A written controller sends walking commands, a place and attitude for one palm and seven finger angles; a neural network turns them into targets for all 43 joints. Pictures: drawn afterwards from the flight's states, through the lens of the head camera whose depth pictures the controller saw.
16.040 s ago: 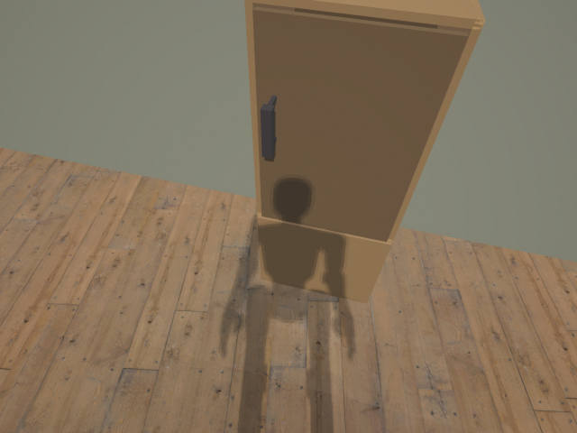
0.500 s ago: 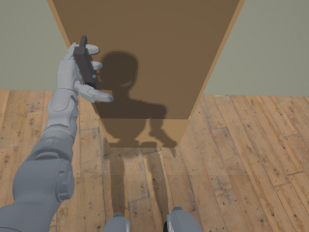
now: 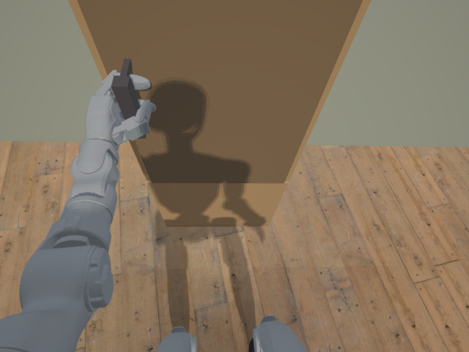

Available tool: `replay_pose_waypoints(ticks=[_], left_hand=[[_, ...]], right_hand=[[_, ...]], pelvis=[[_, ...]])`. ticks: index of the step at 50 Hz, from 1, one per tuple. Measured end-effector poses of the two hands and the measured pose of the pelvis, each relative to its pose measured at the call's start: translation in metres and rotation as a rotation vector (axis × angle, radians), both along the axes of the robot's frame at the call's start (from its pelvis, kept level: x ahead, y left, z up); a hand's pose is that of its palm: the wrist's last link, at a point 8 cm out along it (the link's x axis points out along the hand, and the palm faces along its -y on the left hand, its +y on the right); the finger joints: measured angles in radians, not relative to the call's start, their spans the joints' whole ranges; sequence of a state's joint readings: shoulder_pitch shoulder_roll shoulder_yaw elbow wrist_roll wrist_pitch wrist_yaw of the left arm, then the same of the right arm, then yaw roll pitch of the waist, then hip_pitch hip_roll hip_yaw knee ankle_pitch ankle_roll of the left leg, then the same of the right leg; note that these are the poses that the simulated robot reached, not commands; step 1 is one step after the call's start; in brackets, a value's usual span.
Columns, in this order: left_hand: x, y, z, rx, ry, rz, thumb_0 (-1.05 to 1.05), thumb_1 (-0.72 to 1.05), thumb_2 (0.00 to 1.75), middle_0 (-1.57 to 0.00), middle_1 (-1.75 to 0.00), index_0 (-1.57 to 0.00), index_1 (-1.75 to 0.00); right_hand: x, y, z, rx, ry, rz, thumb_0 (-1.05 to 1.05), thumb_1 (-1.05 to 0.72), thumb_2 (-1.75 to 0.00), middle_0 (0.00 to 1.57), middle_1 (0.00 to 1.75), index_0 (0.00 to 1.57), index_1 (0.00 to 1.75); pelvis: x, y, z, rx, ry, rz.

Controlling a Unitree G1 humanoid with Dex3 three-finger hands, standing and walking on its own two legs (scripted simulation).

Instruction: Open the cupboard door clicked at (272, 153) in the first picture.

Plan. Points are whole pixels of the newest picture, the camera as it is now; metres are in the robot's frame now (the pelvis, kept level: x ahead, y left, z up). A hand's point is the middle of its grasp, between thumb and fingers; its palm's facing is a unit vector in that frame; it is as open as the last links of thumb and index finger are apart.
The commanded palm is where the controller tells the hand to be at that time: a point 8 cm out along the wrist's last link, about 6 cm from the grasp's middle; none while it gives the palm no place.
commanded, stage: close the thumb around the handle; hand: left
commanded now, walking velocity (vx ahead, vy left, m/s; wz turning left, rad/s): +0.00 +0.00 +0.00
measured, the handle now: (133, 100) +0.54 +0.15 +0.08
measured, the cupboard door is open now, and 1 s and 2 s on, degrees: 0 31 38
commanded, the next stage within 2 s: pull the door open along its arc in 0.10 s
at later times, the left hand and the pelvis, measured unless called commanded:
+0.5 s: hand (143, 132) +0.46 +0.13 +0.08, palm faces -0.05 -1.00 +0.00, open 5.9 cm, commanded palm +0.40 +0.18 +0.08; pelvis +0.01 +0.00 +0.01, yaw -1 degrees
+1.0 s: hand (189, 214) +0.31 +0.05 +0.09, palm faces +0.33 -0.94 +0.00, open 6.1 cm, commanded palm +0.24 +0.08 +0.08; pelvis +0.01 -0.02 +0.01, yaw +2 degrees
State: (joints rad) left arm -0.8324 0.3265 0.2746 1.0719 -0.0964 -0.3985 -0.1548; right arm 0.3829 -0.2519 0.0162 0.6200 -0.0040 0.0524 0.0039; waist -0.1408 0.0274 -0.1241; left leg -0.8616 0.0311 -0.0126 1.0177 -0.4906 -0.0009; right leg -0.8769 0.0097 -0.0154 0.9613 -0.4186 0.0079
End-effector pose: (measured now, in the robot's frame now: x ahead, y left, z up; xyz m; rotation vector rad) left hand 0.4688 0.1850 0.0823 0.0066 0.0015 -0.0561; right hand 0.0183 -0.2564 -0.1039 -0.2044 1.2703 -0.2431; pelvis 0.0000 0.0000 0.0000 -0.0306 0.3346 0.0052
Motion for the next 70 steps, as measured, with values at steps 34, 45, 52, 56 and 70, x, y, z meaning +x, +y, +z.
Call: replay_pose_waypoints(ticks=[34,45,52,56,70], left_hand=[[-0.095,-0.02,-0.002,-0.049,-0.03,0.021,0.02,0.67,0.71,-0.36,-1.35,-0.36,-1.35],[-0.175,-0.076,0.001,-0.069,-0.023,0.395,0.02,0.67,0.77,-0.32,-1.35,-0.39,-1.35],[-0.205,-0.095,0.005,-0.01,0.011,0.375,0.02,0.66,0.74,-0.35,-1.35,-0.35,-1.34],[-0.223,-0.108,0.008,0.006,0.034,0.304,0.02,0.65,0.71,-0.33,-1.33,-0.36,-1.34],[-0.234,-0.118,0.008,0.016,0.037,0.349,0.01,0.61,0.74,-0.35,-1.29,-0.38,-1.32]], right_hand=[[0.066,0.005,0.02,0.056,-0.209,0.038,0.01,-0.9,-0.9,0.2,0.3,0.2,0.3],[0.159,0.033,0.031,0.112,-0.432,0.264,0.01,-0.9,-0.9,0.2,0.3,0.2,0.3],[0.185,0.043,0.045,0.153,-0.528,0.288,0.01,-0.9,-0.9,0.2,0.3,0.2,0.3],[0.188,0.04,0.052,0.173,-0.564,0.281,0.01,-0.9,-0.9,0.2,0.3,0.2,0.3],[0.178,0.001,0.039,0.13,-0.53,0.277,0.01,-0.9,-0.9,0.2,0.3,0.2,0.3]], pelvis=[[0.015,-0.002,0.017,0.013,-0.08,-0.019],[0.011,-0.011,0.012,0.023,-0.126,0.024],[0.011,-0.023,0.015,0.026,-0.167,0.042],[0.014,-0.029,0.017,0.028,-0.186,0.044],[0.016,-0.05,0.015,0.047,-0.197,0.056]])
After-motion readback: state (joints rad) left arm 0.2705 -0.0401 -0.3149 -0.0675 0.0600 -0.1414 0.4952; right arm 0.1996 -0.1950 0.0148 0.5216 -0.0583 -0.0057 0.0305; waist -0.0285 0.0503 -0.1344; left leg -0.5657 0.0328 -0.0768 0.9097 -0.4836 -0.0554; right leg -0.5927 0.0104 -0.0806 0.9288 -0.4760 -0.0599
